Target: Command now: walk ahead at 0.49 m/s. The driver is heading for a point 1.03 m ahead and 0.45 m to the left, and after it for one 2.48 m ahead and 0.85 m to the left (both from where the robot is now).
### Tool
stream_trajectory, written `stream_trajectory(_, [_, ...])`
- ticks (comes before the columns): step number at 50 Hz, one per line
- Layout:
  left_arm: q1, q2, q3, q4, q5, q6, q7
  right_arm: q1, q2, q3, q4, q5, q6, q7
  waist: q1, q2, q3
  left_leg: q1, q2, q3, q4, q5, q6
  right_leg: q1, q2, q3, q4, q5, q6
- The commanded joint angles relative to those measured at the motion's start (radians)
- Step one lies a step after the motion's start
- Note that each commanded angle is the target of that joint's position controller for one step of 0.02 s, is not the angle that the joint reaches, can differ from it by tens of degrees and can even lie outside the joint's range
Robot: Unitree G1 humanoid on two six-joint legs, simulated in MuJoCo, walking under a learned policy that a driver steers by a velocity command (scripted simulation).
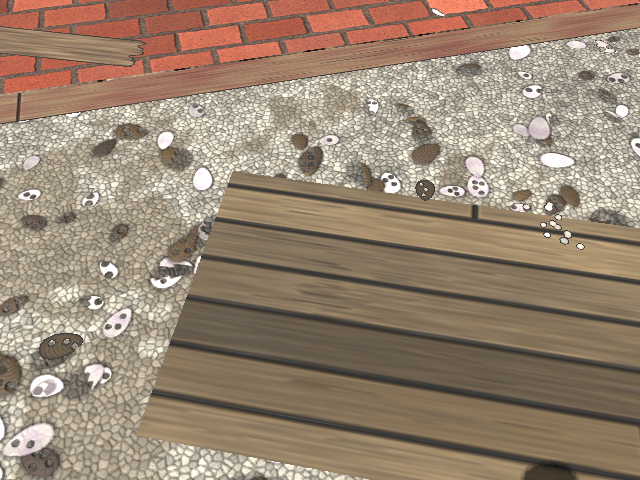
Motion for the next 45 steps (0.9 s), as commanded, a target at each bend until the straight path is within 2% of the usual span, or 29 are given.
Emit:
stream_trajectory(1, [-0.027,0.109,0.027,-0.096,0.0,-0.012,-0.008,0.256,-0.155,-0.044,0.049,0.024,0.009,0.001,-0.085,0.05,-0.154,0.536,0.386,-0.607,-0.348,-0.215,0.17,-0.564,-0.047,0.091,0.448,0.14,-0.039])
stream_trajectory(2, [-0.068,0.098,0.028,-0.104,0.007,-0.016,-0.01,0.222,-0.108,-0.03,0.054,0.02,0.001,0.005,-0.058,0.008,-0.089,0.426,0.338,-0.517,-0.379,-0.083,0.145,-0.53,-0.079,0.083,0.388,0.195,-0.036])
stream_trajectory(4, [-0.056,0.068,0.028,-0.103,0.035,0.004,-0.018,0.242,-0.052,-0.01,0.083,0.026,-0.009,-0.005,-0.006,0.033,-0.06,0.313,0.258,-0.389,-0.401,0.068,0.107,-0.446,-0.112,0.073,0.291,0.218,-0.013])
stream_trajectory(6, [-0.076,0.055,0.029,-0.118,0.039,0.02,-0.026,0.296,-0.071,-0.008,0.103,0.03,-0.019,-0.013,0.008,0.039,-0.053,0.299,0.232,-0.35,-0.408,0.177,0.114,-0.443,-0.11,0.052,0.229,0.221,0.015])
stream_trajectory(9, [-0.204,0.073,0.031,-0.174,0.039,0.036,-0.032,0.341,-0.12,-0.015,0.102,0.033,-0.02,-0.018,0.0,0.047,-0.014,0.284,0.213,-0.326,-0.444,0.165,0.126,-0.524,-0.119,0.027,0.107,0.296,0.06])
stream_trajectory(13, [-0.401,0.09,0.03,-0.252,0.027,0.039,-0.033,0.413,-0.117,-0.012,0.099,0.032,-0.012,-0.016,-0.051,0.067,0.013,0.326,0.186,-0.323,-0.446,0.196,0.107,-0.588,-0.106,0.014,-0.096,0.438,0.095])
stream_trajectory(19, [-0.581,0.103,0.023,-0.34,0.014,0.027,-0.034,0.49,-0.139,-0.022,0.089,0.021,-0.005,-0.023,-0.109,0.095,0.002,0.459,0.195,-0.361,-0.348,0.326,0.105,-0.597,-0.064,0.021,-0.254,0.465,0.089])
stream_trajectory(21, [-0.579,0.122,0.026,-0.358,0.01,0.017,-0.034,0.47,-0.157,-0.03,0.074,0.016,-0.002,-0.03,-0.094,0.105,-0.004,0.479,0.207,-0.386,-0.307,0.363,0.086,-0.542,-0.056,0.037,-0.313,0.429,0.074])
stream_trajectory(22, [-0.541,0.134,0.03,-0.355,0.008,0.011,-0.032,0.441,-0.171,-0.036,0.062,0.015,-0.001,-0.033,-0.07,0.108,-0.013,0.463,0.207,-0.39,-0.278,0.389,0.068,-0.467,-0.046,0.039,-0.351,0.4,0.064])
stream_trajectory(23, [-0.472,0.15,0.037,-0.341,0.007,0.005,-0.026,0.407,-0.188,-0.042,0.05,0.016,-0.001,-0.032,-0.036,0.111,-0.038,0.433,0.198,-0.386,-0.22,0.46,0.047,-0.351,-0.024,0.031,-0.382,0.362,0.051])
stream_trajectory(24, [-0.347,0.171,0.048,-0.304,0.009,-0.005,-0.018,0.383,-0.198,-0.047,0.041,0.02,-0.003,-0.027,0.018,0.081,-0.102,0.408,0.16,-0.364,-0.082,0.524,0.028,-0.187,0.001,0.013,-0.435,0.366,0.036])
stream_trajectory(25, [-0.198,0.214,0.065,-0.27,0.027,-0.018,-0.005,0.374,-0.178,-0.044,0.027,0.028,-0.006,-0.02,0.077,0.022,-0.206,0.307,0.093,-0.32,0.133,0.422,0.009,0.034,-0.071,0.069,-0.453,0.354,0.006])
stream_trajectory(26, [-0.065,0.305,0.083,-0.279,0.06,-0.021,0.008,0.41,-0.089,-0.024,-0.022,0.054,-0.007,-0.019,0.095,-0.128,-0.378,0.092,0.0,-0.242,0.449,0.039,-0.016,0.295,-0.356,0.381,-0.476,0.187,-0.042])
stream_trajectory(27, [-0.114,0.34,0.093,-0.279,0.054,-0.004,0.0,0.485,-0.082,-0.025,-0.048,0.067,0.001,-0.02,0.023,-0.335,-0.443,-0.121,-0.077,-0.204,0.64,-0.406,-0.022,0.358,-0.486,0.778,-0.625,0.144,-0.127])
stream_trajectory(28, [-0.211,0.238,0.074,-0.306,0.047,0.008,-0.006,0.463,-0.138,-0.034,-0.018,0.043,0.019,-0.027,-0.016,-0.149,-0.296,-0.179,0.012,-0.227,0.724,-0.326,-0.014,0.217,-0.454,0.682,-0.635,0.016,-0.116])
stream_trajectory(29, [-0.27,0.161,0.053,-0.314,0.035,0.006,-0.008,0.388,-0.13,-0.032,-0.023,0.028,0.024,-0.016,-0.013,-0.032,-0.169,-0.175,0.048,-0.22,0.694,-0.239,-0.021,0.073,-0.396,0.518,-0.654,0.047,-0.097])
stream_trajectory(30, [-0.284,0.139,0.046,-0.306,0.035,0.002,-0.008,0.353,-0.106,-0.03,-0.033,0.025,0.027,-0.007,-0.026,-0.021,-0.112,-0.147,0.077,-0.215,0.645,-0.195,-0.027,-0.017,-0.349,0.387,-0.682,0.158,-0.072])
stream_trajectory(31, [-0.265,0.131,0.042,-0.289,0.031,-0.004,-0.004,0.328,-0.104,-0.032,-0.045,0.008,0.037,0.003,-0.035,-0.057,-0.086,-0.132,0.099,-0.211,0.612,-0.178,-0.035,-0.063,-0.317,0.299,-0.698,0.248,-0.059])
stream_trajectory(32, [-0.248,0.132,0.042,-0.276,0.028,-0.011,-0.003,0.333,-0.098,-0.031,-0.046,0.002,0.051,0.012,-0.045,-0.08,-0.081,-0.114,0.105,-0.2,0.606,-0.165,-0.042,-0.086,-0.297,0.235,-0.706,0.318,-0.05])
stream_trajectory(36, [-0.175,0.151,0.048,-0.249,0.011,-0.039,-0.008,0.233,-0.095,-0.028,-0.093,0.001,0.077,0.034,-0.046,-0.072,-0.077,-0.21,0.12,-0.179,0.585,-0.071,-0.054,-0.044,-0.296,0.096,-0.73,0.515,-0.063])
stream_trajectory(41, [-0.113,0.157,0.047,-0.226,0.016,-0.036,-0.008,0.054,-0.089,-0.013,-0.159,0.004,0.075,0.054,-0.018,-0.062,-0.029,-0.271,0.12,-0.132,0.372,0.087,-0.073,-0.007,-0.271,-0.05,-0.742,0.598,-0.062])
stream_trajectory(45, [-0.064,0.19,0.053,-0.208,0.015,-0.029,0.0,-0.076,-0.08,0.002,-0.21,0.002,0.071,0.068,0.015,-0.07,0.002,-0.211,0.109,-0.054,0.167,0.115,-0.052,0.045,-0.289,-0.127,-0.735,0.649,-0.052])
Keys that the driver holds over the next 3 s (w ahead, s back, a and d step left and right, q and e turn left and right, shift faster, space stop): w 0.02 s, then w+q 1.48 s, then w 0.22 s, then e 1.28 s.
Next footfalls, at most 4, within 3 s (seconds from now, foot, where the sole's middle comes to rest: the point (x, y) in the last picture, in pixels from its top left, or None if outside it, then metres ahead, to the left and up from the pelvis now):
0.50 right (384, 460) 0.47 -0.09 -0.76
1.06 left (244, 381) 0.63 0.20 -0.76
1.62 right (214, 247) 0.98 0.31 -0.76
2.08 left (119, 260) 0.94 0.54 -0.76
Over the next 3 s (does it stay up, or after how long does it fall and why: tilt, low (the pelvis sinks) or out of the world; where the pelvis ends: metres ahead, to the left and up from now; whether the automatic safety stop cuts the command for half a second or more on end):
stays up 0.92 0.38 0.02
